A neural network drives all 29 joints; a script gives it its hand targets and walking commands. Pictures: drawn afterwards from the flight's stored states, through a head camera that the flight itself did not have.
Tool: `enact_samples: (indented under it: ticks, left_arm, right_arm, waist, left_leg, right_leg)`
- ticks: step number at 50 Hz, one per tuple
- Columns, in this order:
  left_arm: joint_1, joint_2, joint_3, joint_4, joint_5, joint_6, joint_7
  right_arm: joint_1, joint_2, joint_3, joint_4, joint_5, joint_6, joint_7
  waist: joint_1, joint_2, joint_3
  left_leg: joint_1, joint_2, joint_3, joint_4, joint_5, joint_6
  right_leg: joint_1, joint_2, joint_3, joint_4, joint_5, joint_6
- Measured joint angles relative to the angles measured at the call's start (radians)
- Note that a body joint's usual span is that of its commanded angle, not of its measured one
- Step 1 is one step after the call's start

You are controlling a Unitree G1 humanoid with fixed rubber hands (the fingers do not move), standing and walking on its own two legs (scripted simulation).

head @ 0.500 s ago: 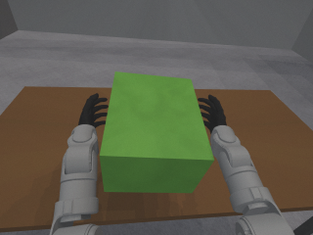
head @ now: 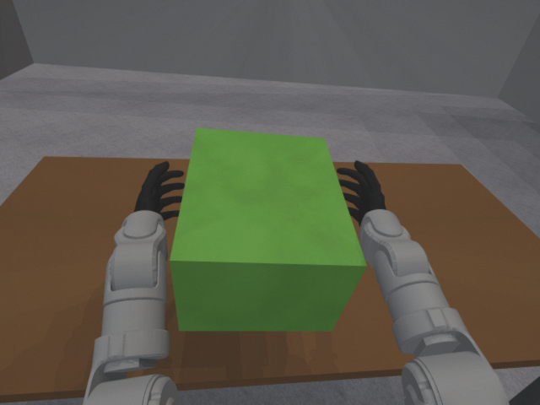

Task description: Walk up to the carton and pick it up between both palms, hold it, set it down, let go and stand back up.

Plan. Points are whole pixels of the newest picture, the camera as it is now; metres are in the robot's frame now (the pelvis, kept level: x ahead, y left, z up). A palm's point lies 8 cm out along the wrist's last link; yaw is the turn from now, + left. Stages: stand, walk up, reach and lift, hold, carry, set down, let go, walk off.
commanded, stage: hold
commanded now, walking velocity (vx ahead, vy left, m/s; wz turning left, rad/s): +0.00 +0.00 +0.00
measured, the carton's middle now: (260, 223) +0.39 +0.01 +0.12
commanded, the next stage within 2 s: none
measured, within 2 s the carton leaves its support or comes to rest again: neither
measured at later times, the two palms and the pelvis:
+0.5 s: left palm (147, 211) +0.35 +0.18 +0.17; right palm (367, 210) +0.36 -0.15 +0.18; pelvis +0.00 +0.00 +0.00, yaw +0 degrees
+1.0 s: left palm (148, 214) +0.35 +0.17 +0.17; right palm (369, 213) +0.36 -0.15 +0.18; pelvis +0.00 +0.00 +0.00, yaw +0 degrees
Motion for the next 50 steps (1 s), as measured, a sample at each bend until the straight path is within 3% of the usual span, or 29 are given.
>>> enact_samples:
  ticks: [6, 39, 50]
  left_arm:
    - [0.018, 0.008, -0.024, -0.050, -0.018, 0.005, 0.011]
    - [0.028, -0.002, -0.025, -0.098, -0.010, 0.033, 0.004]
    - [0.021, 0.001, -0.017, -0.068, -0.011, 0.032, -0.004]
  right_arm:
    - [0.017, -0.007, 0.014, -0.047, 0.017, -0.005, -0.006]
    - [0.033, -0.010, 0.016, -0.098, 0.027, 0.017, -0.011]
    - [0.025, -0.005, 0.010, -0.076, 0.021, 0.026, -0.012]
  waist:
    - [-0.006, 0.007, -0.003]
    - [-0.011, 0.009, 0.000]
    - [-0.008, 0.016, 0.005]
  left_leg:
    - [-0.017, 0.001, -0.005, 0.016, -0.007, -0.003]
    - [-0.014, -0.001, -0.002, 0.022, -0.015, 0.002]
    - [-0.020, -0.002, -0.006, 0.017, -0.006, 0.001]
  right_leg:
    - [-0.008, 0.001, -0.005, 0.000, -0.001, 0.000]
    - [-0.003, -0.001, -0.002, -0.001, -0.004, 0.004]
    - [-0.010, -0.001, -0.007, 0.002, 0.000, 0.002]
